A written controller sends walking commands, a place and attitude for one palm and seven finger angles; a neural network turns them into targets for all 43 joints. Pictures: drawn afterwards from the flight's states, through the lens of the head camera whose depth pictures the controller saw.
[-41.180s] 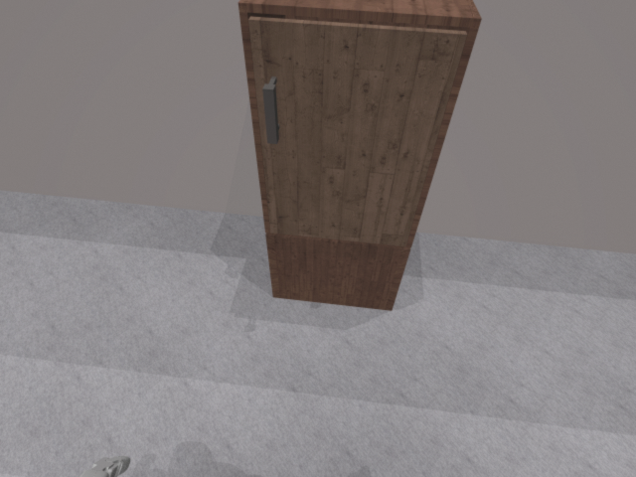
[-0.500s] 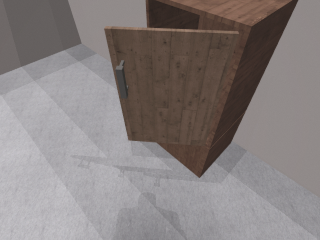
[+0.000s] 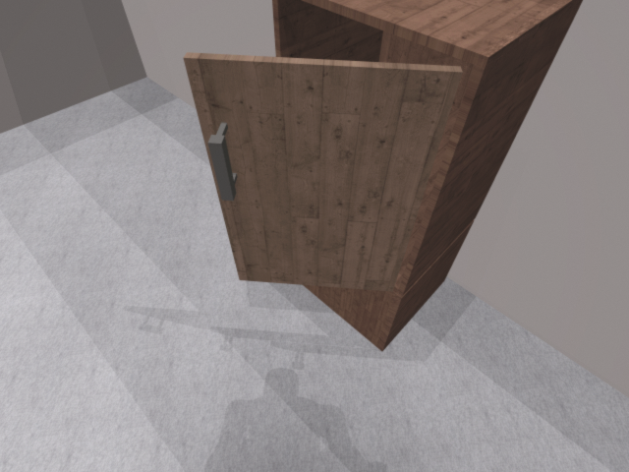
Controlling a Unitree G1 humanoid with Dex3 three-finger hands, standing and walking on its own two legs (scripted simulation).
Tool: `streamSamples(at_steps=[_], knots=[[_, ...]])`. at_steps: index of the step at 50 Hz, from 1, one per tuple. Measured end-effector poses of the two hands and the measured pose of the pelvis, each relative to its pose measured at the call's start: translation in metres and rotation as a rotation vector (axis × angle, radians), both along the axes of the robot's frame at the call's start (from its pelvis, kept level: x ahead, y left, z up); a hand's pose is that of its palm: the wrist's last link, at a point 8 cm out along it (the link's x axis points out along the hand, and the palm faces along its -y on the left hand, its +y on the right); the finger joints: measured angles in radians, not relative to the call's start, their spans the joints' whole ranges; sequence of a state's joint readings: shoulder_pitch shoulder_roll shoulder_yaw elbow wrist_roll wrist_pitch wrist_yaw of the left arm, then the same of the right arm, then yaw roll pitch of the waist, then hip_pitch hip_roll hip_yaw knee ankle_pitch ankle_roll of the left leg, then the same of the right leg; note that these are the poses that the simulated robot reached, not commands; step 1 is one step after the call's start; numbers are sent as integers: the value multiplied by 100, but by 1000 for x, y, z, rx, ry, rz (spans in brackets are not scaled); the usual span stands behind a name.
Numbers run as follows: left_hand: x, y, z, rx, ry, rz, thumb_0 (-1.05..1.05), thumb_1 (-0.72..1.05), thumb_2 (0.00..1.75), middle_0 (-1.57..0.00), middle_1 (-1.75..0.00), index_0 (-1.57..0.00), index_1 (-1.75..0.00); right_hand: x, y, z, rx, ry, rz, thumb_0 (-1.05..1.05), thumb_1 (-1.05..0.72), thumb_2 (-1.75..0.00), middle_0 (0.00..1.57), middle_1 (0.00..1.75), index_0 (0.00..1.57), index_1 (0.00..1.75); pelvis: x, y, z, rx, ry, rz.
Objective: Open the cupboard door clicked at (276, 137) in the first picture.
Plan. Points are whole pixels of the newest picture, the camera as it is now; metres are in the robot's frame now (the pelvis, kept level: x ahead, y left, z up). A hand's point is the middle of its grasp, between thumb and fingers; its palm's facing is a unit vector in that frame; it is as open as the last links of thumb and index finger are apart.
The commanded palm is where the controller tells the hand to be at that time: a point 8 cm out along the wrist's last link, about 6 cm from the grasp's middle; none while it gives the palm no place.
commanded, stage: come to a stop and stand still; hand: left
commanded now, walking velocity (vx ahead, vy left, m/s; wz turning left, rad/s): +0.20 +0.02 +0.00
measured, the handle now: (225, 162) +0.59 +0.19 +0.04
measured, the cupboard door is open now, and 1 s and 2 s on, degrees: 39 39 39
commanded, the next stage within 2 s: look again from close up in 1.04 s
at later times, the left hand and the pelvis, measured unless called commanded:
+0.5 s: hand out of the picture +0.03 +0.17 -0.18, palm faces +0.02 -0.98 -0.21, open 7.3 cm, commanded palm none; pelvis +0.03 -0.01 +0.00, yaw +0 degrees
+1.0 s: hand out of the picture +0.04 +0.18 -0.17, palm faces +0.01 -0.97 -0.24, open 7.3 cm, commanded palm none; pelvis +0.01 -0.01 -0.01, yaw +0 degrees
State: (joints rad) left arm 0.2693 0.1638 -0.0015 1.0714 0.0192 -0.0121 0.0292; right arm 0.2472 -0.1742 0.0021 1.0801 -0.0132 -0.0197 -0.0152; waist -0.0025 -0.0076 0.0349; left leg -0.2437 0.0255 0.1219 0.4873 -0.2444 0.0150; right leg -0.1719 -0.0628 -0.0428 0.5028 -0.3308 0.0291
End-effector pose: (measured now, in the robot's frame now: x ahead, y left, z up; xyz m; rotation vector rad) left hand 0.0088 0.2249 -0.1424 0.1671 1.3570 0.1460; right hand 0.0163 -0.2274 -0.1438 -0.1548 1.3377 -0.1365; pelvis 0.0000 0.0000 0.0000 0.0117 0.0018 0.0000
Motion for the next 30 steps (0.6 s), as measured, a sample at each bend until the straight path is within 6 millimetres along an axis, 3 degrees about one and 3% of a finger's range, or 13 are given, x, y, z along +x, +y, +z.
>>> streamSamples(at_steps=[13,30], knots=[[-1,-12,-7,-24,63,28,0,91,89,-20,-30,-20,-30,27,-5,-1,-14,12,7,1,-92,-90,19,30,20,30,23,-5,-2,1,2,0],[25,-7,0,21,16,20,0,91,89,-20,-30,-20,-30,41,-13,-1,-9,4,10,0,-92,-90,20,30,20,30,31,-12,0,0,8,5]])
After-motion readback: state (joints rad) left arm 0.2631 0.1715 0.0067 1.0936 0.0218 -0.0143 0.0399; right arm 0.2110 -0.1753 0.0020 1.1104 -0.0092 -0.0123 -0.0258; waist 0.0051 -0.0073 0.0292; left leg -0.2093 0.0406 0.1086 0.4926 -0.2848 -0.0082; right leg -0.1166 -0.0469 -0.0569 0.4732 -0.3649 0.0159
